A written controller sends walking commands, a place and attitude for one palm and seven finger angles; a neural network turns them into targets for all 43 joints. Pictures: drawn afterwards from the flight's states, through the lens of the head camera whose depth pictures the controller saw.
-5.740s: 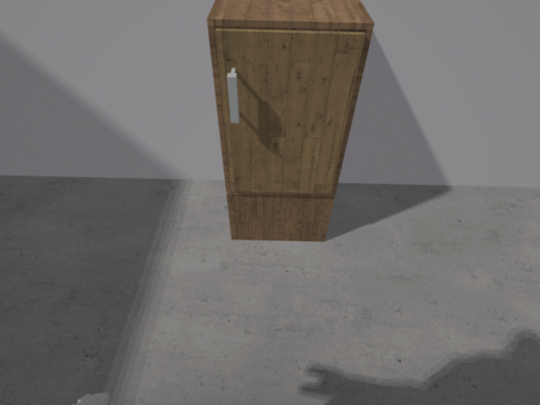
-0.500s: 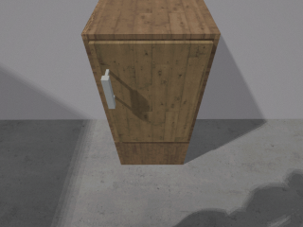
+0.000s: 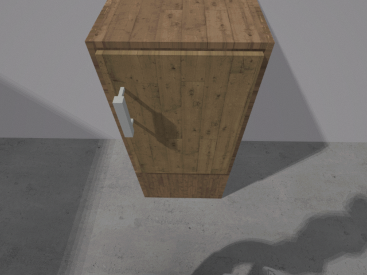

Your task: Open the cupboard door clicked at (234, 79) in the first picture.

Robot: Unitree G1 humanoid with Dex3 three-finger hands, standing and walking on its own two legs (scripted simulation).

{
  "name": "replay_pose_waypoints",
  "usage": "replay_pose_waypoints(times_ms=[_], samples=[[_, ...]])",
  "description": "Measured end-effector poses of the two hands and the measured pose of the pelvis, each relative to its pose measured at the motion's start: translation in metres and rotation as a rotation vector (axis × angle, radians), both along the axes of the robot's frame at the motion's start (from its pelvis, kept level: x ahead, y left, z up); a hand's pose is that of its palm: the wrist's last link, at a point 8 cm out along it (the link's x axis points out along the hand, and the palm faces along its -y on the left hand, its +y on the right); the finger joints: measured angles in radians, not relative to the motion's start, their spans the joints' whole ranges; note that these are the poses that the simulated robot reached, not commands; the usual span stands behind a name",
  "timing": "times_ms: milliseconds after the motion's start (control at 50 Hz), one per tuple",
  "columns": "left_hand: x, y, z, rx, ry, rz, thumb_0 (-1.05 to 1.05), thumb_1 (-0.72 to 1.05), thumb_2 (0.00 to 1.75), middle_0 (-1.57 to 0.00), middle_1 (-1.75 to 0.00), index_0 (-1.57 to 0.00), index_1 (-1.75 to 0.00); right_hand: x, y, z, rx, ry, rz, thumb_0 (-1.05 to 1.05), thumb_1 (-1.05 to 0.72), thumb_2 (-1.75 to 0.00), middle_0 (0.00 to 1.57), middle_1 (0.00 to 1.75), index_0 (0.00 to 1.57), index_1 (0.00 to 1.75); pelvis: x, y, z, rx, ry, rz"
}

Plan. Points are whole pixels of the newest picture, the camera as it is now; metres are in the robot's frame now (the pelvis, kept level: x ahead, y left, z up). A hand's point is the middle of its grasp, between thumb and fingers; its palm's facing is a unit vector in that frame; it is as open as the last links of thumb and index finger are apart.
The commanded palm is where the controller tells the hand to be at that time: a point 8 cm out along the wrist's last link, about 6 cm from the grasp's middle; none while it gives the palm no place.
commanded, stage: come to a stop and stand still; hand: left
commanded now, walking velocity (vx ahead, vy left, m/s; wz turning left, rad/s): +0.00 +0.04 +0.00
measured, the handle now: (125, 112) +0.52 +0.22 +0.00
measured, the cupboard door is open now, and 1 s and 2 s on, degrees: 0 0 0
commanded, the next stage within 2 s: look again from close up in 0.58 s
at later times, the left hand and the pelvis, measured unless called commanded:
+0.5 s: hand out of the picture +0.01 +0.13 -0.17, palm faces +0.08 -0.98 -0.19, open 7.3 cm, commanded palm none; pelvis -0.02 -0.05 +0.00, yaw +1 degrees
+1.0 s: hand out of the picture -0.03 +0.14 -0.17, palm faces +0.04 -0.98 -0.20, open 7.4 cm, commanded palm none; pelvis -0.03 -0.03 +0.00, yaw +1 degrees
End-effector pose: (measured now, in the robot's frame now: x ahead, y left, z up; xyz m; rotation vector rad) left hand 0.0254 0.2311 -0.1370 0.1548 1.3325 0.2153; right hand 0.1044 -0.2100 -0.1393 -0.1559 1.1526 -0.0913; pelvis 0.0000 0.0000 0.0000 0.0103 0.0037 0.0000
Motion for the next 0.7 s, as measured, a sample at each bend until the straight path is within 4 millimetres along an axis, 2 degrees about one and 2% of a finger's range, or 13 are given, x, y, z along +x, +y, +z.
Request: replay_pose_waypoints(times_ms=[60, 100, 180, 280, 400, 460, 700], samples=[[0.019, -0.004, 0.006, 0.038, -0.077, -0.017, 0.00, 0.91, 0.90, -0.20, -0.30, -0.20, -0.30, -0.009, -0.018, -0.008, 0.011, 0.015, -0.001, -0.01, -0.93, -0.90, 0.20, 0.30, 0.21, 0.30, -0.005, -0.013, -0.004, 0.008, 0.000, 0.003], [0.024, -0.010, 0.006, 0.062, -0.115, -0.033, 0.00, 0.91, 0.90, -0.20, -0.30, -0.20, -0.30, -0.016, -0.032, -0.017, 0.020, 0.025, -0.015, -0.01, -0.92, -0.90, 0.20, 0.30, 0.21, 0.30, -0.006, -0.024, -0.011, 0.025, 0.003, -0.001], [0.021, -0.027, 0.011, 0.055, -0.118, -0.057, 0.00, 0.91, 0.90, -0.20, -0.30, -0.20, -0.30, -0.039, -0.054, -0.020, 0.016, 0.078, -0.049, 0.00, -0.92, -0.90, 0.20, 0.30, 0.21, 0.30, -0.010, -0.036, -0.009, 0.020, 0.000, 0.014], [0.010, -0.045, 0.009, 0.019, -0.098, -0.051, 0.00, 0.92, 0.90, -0.20, -0.30, -0.20, -0.30, -0.070, -0.068, -0.009, -0.001, 0.144, -0.070, 0.00, -0.92, -0.90, 0.19, 0.30, 0.20, 0.30, -0.012, -0.047, -0.001, 0.025, 0.008, 0.015], [-0.010, -0.052, -0.007, -0.032, -0.059, -0.020, 0.00, 0.92, 0.90, -0.20, -0.30, -0.20, -0.30, -0.102, -0.068, -0.003, -0.036, 0.193, -0.070, 0.01, -0.91, -0.90, 0.19, 0.30, 0.20, 0.30, -0.016, -0.051, -0.003, -0.001, 0.004, 0.022], [-0.021, -0.055, -0.006, -0.042, -0.036, 0.002, 0.00, 0.93, 0.90, -0.20, -0.30, -0.20, -0.30, -0.114, -0.063, 0.001, -0.032, 0.224, -0.051, 0.01, -0.91, -0.90, 0.19, 0.30, 0.20, 0.30, -0.018, -0.054, 0.002, -0.001, -0.003, 0.019], [-0.067, -0.071, -0.001, -0.064, 0.057, 0.012, 0.00, 0.92, 0.90, -0.20, -0.30, -0.20, -0.30, -0.135, -0.054, -0.001, 0.005, 0.253, -0.041, 0.02, -0.93, -0.90, 0.20, 0.30, 0.20, 0.30, -0.025, -0.055, 0.008, -0.008, -0.018, 0.016]])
